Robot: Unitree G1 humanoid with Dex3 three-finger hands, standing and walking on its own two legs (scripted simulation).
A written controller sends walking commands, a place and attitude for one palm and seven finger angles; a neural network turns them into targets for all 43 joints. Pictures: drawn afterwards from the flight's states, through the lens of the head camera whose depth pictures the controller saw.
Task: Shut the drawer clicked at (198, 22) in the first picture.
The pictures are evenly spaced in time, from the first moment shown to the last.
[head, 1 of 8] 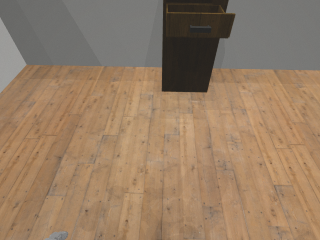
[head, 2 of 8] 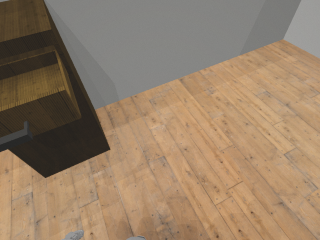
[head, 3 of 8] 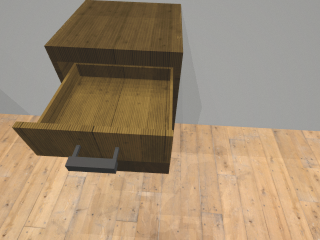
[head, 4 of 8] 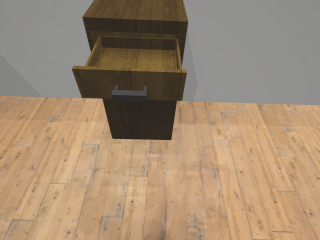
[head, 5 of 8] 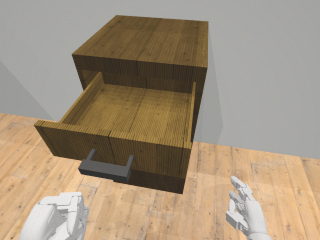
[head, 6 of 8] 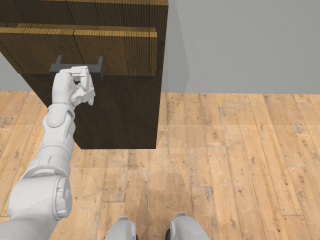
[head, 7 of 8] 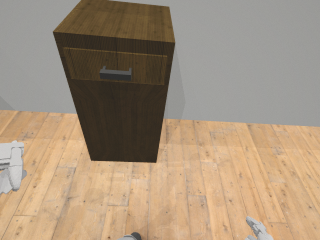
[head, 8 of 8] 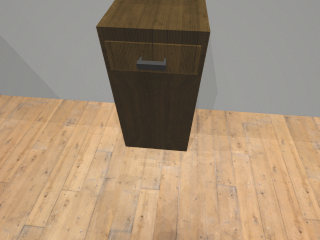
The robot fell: no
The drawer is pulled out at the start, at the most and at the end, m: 0.30 0.30 0.00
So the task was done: yes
